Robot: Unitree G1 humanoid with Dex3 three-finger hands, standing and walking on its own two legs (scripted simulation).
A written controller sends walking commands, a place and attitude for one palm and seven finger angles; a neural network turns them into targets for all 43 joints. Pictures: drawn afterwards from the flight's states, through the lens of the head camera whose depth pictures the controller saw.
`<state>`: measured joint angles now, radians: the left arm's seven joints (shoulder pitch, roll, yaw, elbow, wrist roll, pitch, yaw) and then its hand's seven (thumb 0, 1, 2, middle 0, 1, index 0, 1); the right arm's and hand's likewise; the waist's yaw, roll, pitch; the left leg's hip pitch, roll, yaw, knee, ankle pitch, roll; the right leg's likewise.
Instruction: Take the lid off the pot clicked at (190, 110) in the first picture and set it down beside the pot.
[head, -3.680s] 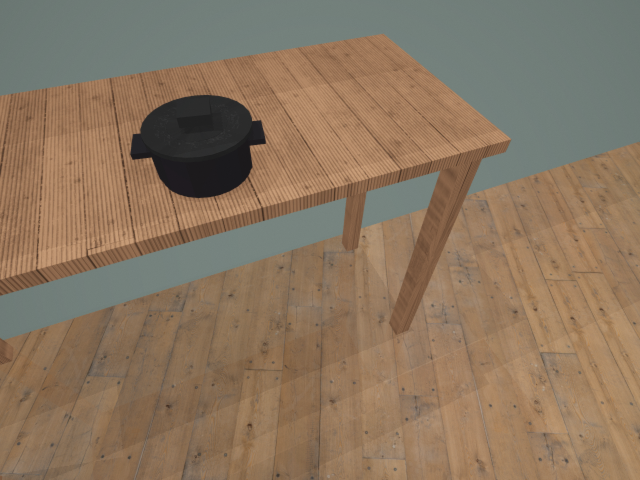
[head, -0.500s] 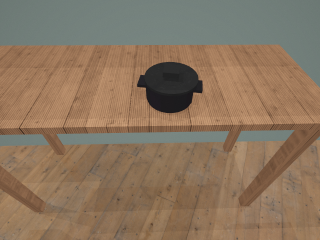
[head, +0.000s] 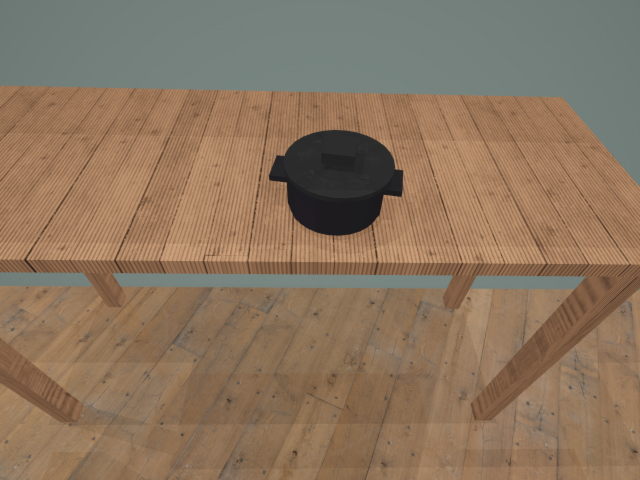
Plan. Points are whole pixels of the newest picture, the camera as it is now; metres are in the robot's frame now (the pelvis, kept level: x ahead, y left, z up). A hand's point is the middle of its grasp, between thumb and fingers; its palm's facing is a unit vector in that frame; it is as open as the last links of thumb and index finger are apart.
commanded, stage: look again from close up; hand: left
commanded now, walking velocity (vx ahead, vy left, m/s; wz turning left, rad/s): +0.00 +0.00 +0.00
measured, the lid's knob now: (340, 150) +0.53 +0.01 +0.15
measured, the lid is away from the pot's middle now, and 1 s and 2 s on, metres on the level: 0.00 0.00 0.00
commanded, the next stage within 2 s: shuffle to correct the standing spot in 0.64 s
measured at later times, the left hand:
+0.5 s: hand out of the picture +0.01 +0.14 -0.18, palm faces +0.03 -0.99 -0.16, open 7.3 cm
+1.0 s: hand out of the picture +0.01 +0.10 -0.18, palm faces +0.06 -0.99 -0.14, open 7.4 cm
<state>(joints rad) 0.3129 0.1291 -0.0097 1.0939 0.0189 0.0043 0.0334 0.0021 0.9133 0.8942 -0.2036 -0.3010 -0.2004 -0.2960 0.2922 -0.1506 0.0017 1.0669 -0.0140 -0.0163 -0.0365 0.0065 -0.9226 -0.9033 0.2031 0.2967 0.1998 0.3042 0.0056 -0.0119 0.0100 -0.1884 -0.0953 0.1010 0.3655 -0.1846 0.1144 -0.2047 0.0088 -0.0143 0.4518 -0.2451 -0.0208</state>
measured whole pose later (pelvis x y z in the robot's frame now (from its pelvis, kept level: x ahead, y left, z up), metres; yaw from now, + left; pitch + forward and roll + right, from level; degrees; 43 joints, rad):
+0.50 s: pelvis +0.02 -0.02 +0.00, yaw +0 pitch -1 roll +0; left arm 0.31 0.14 -0.01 1.10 0.01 -0.01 0.04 0.00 0.92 0.89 -0.20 -0.30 -0.20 -0.30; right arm 0.29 -0.13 0.01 1.11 -0.01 -0.02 -0.04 0.01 -0.93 -0.90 0.20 0.30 0.20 0.30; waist 0.01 -0.02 0.02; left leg -0.16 -0.06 0.09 0.39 -0.23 0.08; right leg -0.16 0.04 -0.02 0.43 -0.27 -0.05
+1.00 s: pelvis +0.03 -0.05 +0.00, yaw +2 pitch +0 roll +1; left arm 0.34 0.13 0.00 1.09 0.02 0.00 0.02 0.00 0.91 0.89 -0.20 -0.30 -0.20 -0.30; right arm 0.32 -0.10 -0.01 1.13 -0.02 -0.02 -0.04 0.00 -0.92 -0.90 0.20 0.30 0.20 0.30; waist 0.00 -0.05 0.01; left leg -0.18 -0.05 0.05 0.43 -0.26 0.05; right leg -0.17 0.05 -0.06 0.47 -0.32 -0.09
